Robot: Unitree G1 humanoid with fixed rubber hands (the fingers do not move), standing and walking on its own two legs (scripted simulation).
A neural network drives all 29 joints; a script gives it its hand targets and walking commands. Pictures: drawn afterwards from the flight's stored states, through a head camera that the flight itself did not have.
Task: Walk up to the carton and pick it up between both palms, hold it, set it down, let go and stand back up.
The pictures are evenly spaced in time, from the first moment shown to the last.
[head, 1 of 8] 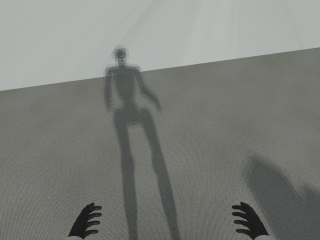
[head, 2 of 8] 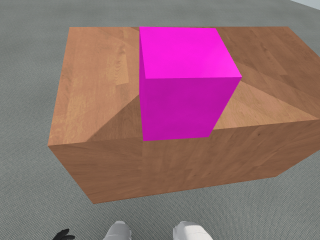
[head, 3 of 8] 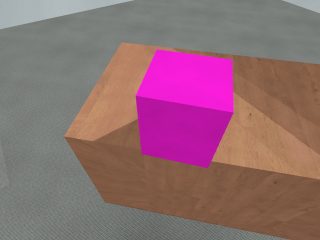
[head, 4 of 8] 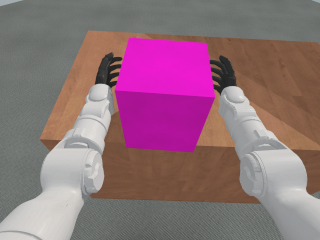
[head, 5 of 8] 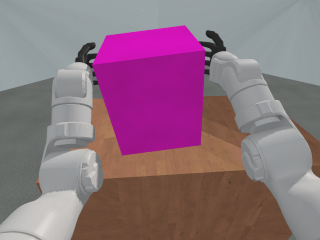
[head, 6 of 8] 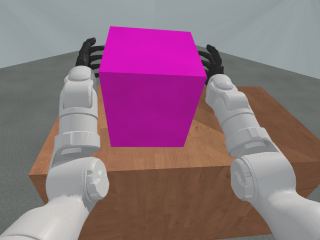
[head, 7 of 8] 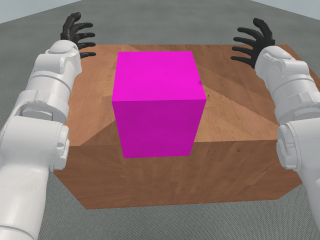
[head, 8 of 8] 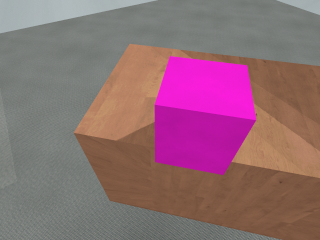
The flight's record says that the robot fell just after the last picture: no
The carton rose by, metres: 0.26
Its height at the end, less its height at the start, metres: +0.00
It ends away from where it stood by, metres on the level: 0.04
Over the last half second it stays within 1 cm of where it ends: yes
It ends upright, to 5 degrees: yes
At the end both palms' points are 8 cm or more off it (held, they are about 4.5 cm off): yes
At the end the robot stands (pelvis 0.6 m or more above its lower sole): yes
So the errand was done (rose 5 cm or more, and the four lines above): yes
